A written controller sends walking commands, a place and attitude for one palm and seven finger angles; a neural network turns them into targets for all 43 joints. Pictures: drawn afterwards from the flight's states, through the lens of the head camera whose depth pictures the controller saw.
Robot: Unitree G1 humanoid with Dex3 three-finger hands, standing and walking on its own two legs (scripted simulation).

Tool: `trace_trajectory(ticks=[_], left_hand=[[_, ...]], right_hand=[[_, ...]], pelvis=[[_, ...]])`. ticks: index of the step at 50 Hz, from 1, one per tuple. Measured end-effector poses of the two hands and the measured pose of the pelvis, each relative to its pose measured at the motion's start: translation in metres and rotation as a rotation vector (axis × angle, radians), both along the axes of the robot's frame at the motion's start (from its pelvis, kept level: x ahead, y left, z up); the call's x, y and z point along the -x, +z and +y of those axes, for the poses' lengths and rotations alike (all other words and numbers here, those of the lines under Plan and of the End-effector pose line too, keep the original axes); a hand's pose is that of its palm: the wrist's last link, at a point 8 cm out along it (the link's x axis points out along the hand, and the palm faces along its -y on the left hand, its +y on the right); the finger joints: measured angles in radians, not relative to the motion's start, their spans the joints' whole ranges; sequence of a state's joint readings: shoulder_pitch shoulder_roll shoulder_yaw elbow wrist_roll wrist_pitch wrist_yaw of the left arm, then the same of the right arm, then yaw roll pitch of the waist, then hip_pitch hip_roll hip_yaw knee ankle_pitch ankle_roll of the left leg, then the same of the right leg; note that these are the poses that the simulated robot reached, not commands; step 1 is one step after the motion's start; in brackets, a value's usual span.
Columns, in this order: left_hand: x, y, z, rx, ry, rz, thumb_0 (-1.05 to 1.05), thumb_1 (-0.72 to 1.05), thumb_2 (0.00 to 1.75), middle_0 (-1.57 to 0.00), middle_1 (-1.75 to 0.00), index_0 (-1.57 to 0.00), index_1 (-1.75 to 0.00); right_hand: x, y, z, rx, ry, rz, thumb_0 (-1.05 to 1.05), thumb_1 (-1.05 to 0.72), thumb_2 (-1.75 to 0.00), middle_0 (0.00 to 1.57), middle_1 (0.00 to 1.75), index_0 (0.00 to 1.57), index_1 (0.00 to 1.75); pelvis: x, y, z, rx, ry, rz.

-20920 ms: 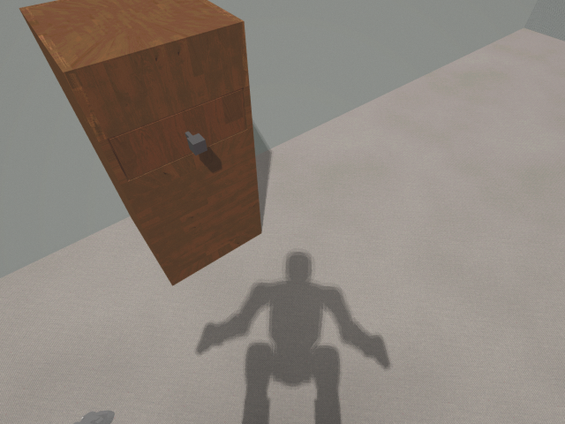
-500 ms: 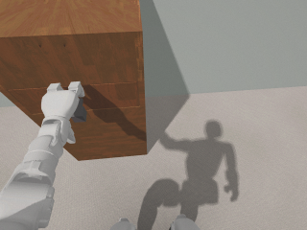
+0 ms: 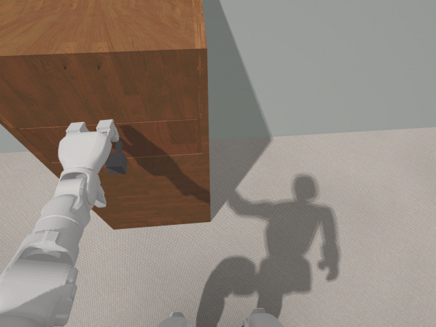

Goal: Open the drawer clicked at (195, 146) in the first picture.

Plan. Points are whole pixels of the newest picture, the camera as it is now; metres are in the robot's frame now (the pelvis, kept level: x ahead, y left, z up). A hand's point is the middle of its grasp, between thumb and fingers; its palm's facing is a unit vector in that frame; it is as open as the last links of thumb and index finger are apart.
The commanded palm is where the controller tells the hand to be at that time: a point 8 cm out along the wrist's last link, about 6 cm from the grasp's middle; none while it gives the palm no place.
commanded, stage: move the hooked fingers above the handle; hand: left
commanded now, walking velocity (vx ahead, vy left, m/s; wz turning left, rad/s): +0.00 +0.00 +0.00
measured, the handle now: (117, 156) +0.49 +0.23 -0.07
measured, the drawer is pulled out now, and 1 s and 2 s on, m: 0.00 0.00 0.00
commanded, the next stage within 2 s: lower the fingers behind the handle in 0.14 s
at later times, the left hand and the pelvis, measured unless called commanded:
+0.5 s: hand (104, 166) +0.44 +0.24 -0.03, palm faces -0.09 -0.04 -0.99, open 13.8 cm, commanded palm +0.42 +0.24 +0.03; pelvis +0.00 +0.00 -0.01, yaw +0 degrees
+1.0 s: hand (110, 174) +0.44 +0.23 -0.06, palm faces -0.07 -0.02 -1.00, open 13.8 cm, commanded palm +0.42 +0.23 +0.00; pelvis -0.01 +0.00 -0.03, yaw +0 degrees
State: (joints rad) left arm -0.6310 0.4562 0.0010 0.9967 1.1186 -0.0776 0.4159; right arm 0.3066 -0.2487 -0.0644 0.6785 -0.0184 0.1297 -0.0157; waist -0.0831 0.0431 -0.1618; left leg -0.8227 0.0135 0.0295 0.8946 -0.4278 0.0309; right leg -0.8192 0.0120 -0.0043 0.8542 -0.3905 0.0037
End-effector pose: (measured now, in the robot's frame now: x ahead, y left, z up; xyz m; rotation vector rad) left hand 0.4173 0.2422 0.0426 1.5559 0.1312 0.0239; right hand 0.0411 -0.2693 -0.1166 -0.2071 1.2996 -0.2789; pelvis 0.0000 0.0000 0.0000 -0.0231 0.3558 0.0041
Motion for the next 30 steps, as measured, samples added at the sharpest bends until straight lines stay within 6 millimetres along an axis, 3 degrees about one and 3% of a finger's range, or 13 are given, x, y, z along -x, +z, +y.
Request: trace_trajectory(ticks=[15,30], left_hand=[[-0.004,0.0,-0.006,0.019,-0.045,-0.021,0.0,-0.49,0.3,-0.32,-1.2,-0.32,-1.2],[-0.002,-0.024,-0.003,0.026,-0.043,0.01,0.0,-0.49,0.3,-0.32,-1.2,-0.32,-1.2]], right_hand=[[-0.001,-0.001,0.001,0.009,0.012,0.006,0.0,-0.9,-0.9,0.2,0.3,0.21,0.3],[0.017,-0.011,0.002,0.006,-0.011,0.061,0.0,-0.9,-0.9,0.2,0.3,0.21,0.3]], pelvis=[[-0.001,-0.002,0.002,0.006,0.011,0.006],[-0.001,-0.012,0.002,0.007,-0.004,0.04]])
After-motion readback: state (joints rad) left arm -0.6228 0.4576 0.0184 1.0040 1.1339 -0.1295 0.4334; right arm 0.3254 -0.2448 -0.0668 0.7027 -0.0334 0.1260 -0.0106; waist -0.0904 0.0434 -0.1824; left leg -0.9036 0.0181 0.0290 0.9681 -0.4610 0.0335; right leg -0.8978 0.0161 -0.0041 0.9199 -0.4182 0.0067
